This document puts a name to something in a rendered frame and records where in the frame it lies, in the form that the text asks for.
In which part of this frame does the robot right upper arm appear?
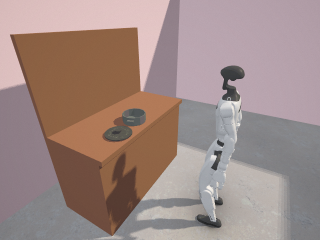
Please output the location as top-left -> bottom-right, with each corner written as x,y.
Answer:
237,91 -> 242,123

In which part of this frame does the pot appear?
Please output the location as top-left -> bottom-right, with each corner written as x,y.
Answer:
122,108 -> 146,126

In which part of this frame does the robot left upper arm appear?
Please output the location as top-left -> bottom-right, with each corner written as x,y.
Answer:
219,102 -> 237,144

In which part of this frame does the left robot forearm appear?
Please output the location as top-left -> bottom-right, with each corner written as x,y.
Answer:
217,137 -> 235,173

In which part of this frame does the robot right thigh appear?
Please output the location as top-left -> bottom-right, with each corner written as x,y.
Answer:
204,138 -> 218,162

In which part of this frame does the left robot shin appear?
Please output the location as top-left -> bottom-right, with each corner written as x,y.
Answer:
198,190 -> 216,222

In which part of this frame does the left robot hand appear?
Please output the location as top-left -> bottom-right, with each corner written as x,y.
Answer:
210,169 -> 226,190

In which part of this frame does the lid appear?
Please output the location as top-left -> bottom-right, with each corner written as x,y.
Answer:
104,126 -> 133,141

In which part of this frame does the right robot forearm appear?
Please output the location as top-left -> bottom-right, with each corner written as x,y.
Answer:
236,122 -> 241,132

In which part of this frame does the table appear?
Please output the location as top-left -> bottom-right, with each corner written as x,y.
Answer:
10,27 -> 182,236

